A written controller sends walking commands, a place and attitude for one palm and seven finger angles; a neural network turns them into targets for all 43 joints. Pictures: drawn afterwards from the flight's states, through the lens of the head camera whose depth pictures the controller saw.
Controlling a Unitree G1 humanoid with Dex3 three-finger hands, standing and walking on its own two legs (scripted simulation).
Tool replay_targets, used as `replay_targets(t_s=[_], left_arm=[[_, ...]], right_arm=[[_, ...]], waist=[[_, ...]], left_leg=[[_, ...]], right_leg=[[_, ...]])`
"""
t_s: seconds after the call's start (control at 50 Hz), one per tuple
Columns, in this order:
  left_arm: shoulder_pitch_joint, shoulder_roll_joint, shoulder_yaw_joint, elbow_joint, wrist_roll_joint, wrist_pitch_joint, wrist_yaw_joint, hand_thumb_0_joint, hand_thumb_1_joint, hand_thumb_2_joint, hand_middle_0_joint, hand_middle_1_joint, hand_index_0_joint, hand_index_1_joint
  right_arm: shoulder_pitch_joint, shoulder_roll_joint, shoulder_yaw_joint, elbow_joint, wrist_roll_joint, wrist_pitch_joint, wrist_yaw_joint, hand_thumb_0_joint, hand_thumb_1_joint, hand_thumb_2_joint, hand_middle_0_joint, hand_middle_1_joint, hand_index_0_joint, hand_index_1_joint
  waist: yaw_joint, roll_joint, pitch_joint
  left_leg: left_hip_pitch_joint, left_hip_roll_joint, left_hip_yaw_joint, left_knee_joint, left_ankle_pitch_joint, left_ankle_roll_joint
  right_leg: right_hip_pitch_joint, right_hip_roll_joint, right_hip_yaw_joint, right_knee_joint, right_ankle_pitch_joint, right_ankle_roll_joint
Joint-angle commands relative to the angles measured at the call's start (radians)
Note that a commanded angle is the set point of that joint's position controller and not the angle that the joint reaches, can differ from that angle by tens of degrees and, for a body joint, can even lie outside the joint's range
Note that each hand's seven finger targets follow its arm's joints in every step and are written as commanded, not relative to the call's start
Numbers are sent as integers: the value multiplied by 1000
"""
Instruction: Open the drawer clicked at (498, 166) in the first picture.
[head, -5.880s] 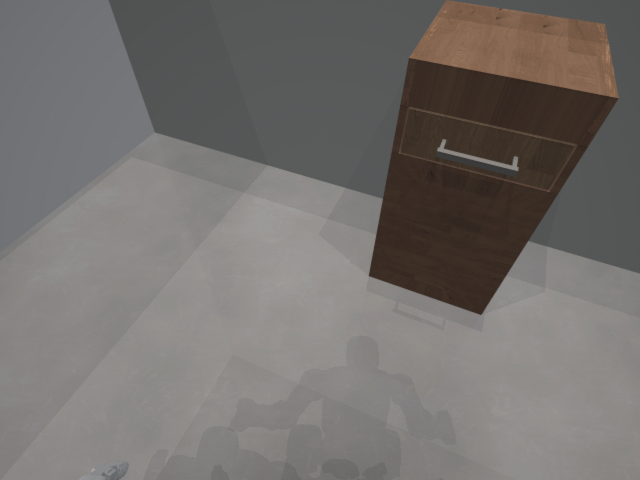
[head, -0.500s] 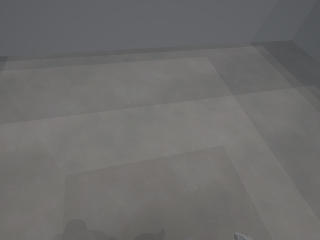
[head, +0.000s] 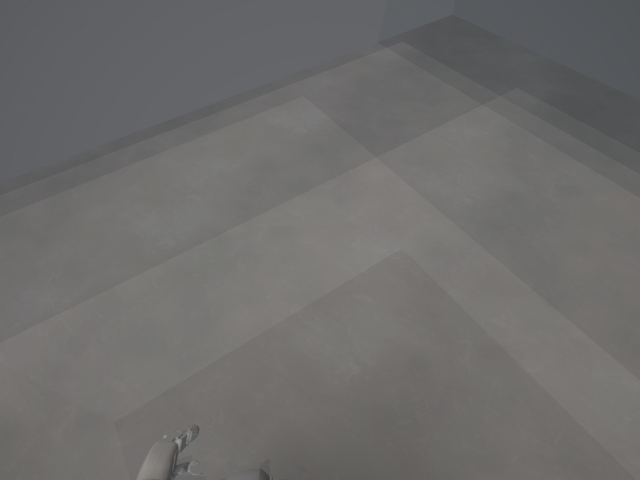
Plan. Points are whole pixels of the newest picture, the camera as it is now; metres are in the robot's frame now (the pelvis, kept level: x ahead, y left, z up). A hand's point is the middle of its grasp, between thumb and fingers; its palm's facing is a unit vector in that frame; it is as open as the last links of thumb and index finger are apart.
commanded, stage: turn to face it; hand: left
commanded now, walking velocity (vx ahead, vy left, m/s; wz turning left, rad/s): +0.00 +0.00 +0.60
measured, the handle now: out of the picture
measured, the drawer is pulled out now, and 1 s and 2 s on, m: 0.00 0.00 0.00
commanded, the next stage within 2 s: none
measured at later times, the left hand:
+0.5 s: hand out of the picture +0.04 +0.26 -0.16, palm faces +0.31 -0.91 -0.27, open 7.4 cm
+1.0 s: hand out of the picture -0.05 +0.14 -0.15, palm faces +0.58 -0.77 -0.25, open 7.4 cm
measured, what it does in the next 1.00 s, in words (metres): steps on the spot, turning left: left foot, then right foot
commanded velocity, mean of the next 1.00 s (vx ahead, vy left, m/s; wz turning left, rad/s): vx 0.00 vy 0.00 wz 0.60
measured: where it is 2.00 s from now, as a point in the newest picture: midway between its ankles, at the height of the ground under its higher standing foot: outside the picture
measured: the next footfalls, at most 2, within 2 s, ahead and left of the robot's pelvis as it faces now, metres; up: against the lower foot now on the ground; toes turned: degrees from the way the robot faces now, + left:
left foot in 0.20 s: +0.06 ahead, +0.13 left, +0.00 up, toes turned +16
right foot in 0.70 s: +0.10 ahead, -0.13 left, +0.00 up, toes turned +21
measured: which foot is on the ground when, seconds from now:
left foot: up 0.00-0.18, down 0.20-0.68, up 0.70-1.00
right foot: down 0.00-0.22, up 0.24-0.68, down 0.70-1.00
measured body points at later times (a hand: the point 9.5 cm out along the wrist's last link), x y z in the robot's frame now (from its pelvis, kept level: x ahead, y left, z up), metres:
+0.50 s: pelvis +0.02 +0.02 +0.01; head +0.05 +0.05 +0.45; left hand +0.02 +0.31 -0.14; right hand +0.13 -0.21 -0.13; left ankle +0.03 +0.11 -0.73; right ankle +0.04 -0.15 -0.66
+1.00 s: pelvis +0.02 -0.04 +0.01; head +0.06 -0.04 +0.45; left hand -0.08 +0.18 -0.13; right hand +0.24 -0.21 -0.14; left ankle -0.08 +0.07 -0.67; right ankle +0.06 -0.15 -0.73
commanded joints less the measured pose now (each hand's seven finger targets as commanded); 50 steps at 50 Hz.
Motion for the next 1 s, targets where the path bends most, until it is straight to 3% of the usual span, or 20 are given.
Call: replay_targets(t_s=[0.0, 0.08, 0.14, 0.16, 0.18, 0.2, 0.22, 0.24, 0.3, 0.36, 0.52, 0.62, 0.64, 0.66, 0.68, 0.7, 0.74, 0.78, 0.9, 0.98], left_arm=[[83, 164, 33, -3, -4, -17, 17, 0, 900, 900, -200, -300, -200, -300], [99, 187, 53, 1, -2, -7, 26, 0, 900, 900, -200, -300, -200, -300], [92, 183, 64, -6, -7, 2, 27, 0, 900, 900, -200, -300, -200, -300], [93, 166, 65, -12, -12, 8, 24, 0, 900, 900, -200, -300, -200, -300], [128, 115, 63, -32, -19, 14, 19, 0, 900, 900, -200, -300, -200, -300], [94, 83, 48, -72, -16, 16, 19, 0, 900, 900, -200, -300, -200, -300], [61, 87, 55, -77, -6, 23, 25, 0, 900, 900, -200, -300, -200, -300], [24, 89, 59, -79, -6, 20, 20, 0, 900, 900, -200, -300, -200, -300], [56, 100, 67, -51, -8, 15, 3, 0, 900, 900, -200, -300, -200, -300], [71, 114, 67, -45, -11, 26, 4, 0, 900, 900, -200, -300, -200, -300], [54, 131, 62, -84, -13, 31, 5, 0, 900, 900, -200, -300, -200, -300], [184, 152, 62, -73, -20, 16, 11, 0, 900, 900, -200, -300, -200, -300], [234, 183, 70, -66, -16, 10, 15, 0, 900, 900, -200, -300, -200, -300], [257, 279, 89, -77, 3, -5, 23, 0, 900, 900, -200, -300, -200, -300], [204, 333, 84, -104, 1, 2, 24, 0, 900, 900, -200, -300, -200, -300], [155, 290, 88, -117, -4, -1, 30, 0, 900, 900, -200, -300, -200, -300], [61, 229, 64, -127, -3, -6, 23, 0, 900, 900, -200, -300, -200, -300], [76, 197, 51, -120, -1, -13, 19, 0, 900, 900, -200, -300, -200, -300], [213, 231, 58, -68, 5, -9, 20, 0, 900, 900, -200, -300, -200, -300], [227, 267, 73, -57, 8, -2, 19, 0, 900, 900, -200, -300, -200, -300]], right_arm=[[41, -13, 7, -25, 7, -15, 6, 0, -900, -900, 200, 300, 200, 300], [-16, -17, -3, -54, 7, -17, 16, 0, -900, -900, 200, 300, 200, 300], [31, -18, -10, -57, 2, -20, 22, 0, -900, -900, 200, 300, 200, 300], [78, -44, -20, -52, 0, -25, 24, 0, -900, -900, 200, 300, 200, 300], [117, -122, -38, -62, -8, -35, 23, 0, -900, -900, 200, 300, 200, 300], [154, -178, -50, -66, -8, -36, 18, 0, -900, -900, 200, 300, 200, 300], [168, -177, -54, -48, -10, -41, 2, 0, -900, -900, 200, 300, 200, 300], [137, -165, -54, -61, -9, -42, -3, 0, -900, -900, 200, 300, 200, 300], [14, -123, -39, -105, -5, -56, -5, 0, -900, -900, 200, 300, 200, 300], [5, -142, -45, -111, -2, -54, 0, 0, -900, -900, 200, 300, 200, 300], [-37, -197, -70, -138, -7, -28, 17, 0, -900, -900, 200, 300, 200, 300], [-116, -208, -83, -177, -4, -13, 26, 0, -900, -900, 200, 300, 200, 300], [-126, -181, -80, -189, 2, -9, 29, 0, -900, -900, 200, 300, 200, 300], [-103, -102, -68, -209, 11, -6, 34, 0, -900, -900, 200, 300, 200, 300], [-122, -103, -66, -233, -3, -10, 33, 0, -900, -900, 200, 300, 200, 300], [-129, -141, -74, -226, -10, 0, 32, 0, -900, -900, 200, 300, 200, 300], [-118, -129, -71, -184, -11, 11, 46, 0, -900, -900, 200, 300, 200, 300], [-96, -115, -64, -166, -7, 12, 53, 0, -900, -900, 200, 300, 200, 300], [-215, -96, -48, -190, 1, 14, 55, 0, -900, -900, 200, 300, 200, 300], [-229, -81, -30, -197, 7, -2, 54, 0, -900, -900, 200, 300, 200, 300]], waist=[[64, -196, -84], [81, -194, -49], [53, -147, -63], [27, -67, -91], [20, 183, -122], [1, 303, -115], [-14, 225, -152], [-6, 164, -132], [42, 58, -139], [39, 59, -145], [25, 108, -117], [80, 127, -140], [106, 66, -141], [117, -221, -137], [109, -338, -100], [88, -281, -90], [40, -216, 12], [37, -226, 6], [108, -229, -36], [126, -272, -95]], left_leg=[[17, -20, 19, -146, 11, -1], [26, -16, 49, -243, 20, 5], [140, -23, 82, -429, 174, 19], [230, -5, 44, -524, 330, 41], [314, 171, -235, -611, 630, 141], [340, 334, -428, -702, 854, 261], [349, 322, -458, -712, 762, 278], [334, 289, -435, -706, 680, 273], [321, 171, -262, -697, 670, 220], [328, 149, -254, -710, 633, 226], [256, 120, -363, -729, 382, 236], [107, 54, -398, -652, 339, 189], [-7, 3, -368, -588, 237, 143], [-210, -135, -210, -324, 13, 51], [-242, -172, -115, -87, -142, 18], [-196, -125, -151, 41, -115, 29], [-184, -85, -115, 177, 13, 18], [-171, -82, -73, 193, 77, -3], [-122, -70, -5, -36, 4, -22], [-23, -75, 50, -261, -20, -4]], right_leg=[[114, -271, 88, -171, 598, -111], [111, -323, 78, -140, 558, -115], [69, -302, 17, -43, 432, -49], [15, -270, -19, 61, 337, -4], [-135, -153, -67, 249, 52, 72], [-255, -66, -39, 491, -382, 112], [-299, -61, 76, 621, -360, 103], [-350, -75, 113, 679, -290, 103], [-320, -86, 120, 648, -122, 118], [-285, -77, 116, 568, -108, 133], [-203, -36, 108, 347, -143, 132], [61, 5, 82, 7, -22, 109], [195, -38, 113, -146, 31, 93], [300, -307, 409, -334, -126, 6], [151, -495, 547, -360, -89, -82], [59, -479, 495, -349, -79, -98], [-29, -350, 292, -297, 21, -60], [13, -292, 156, -242, 196, -41], [162, -340, 93, -196, 390, -70], [218, -364, 44, -122, 521, -75]])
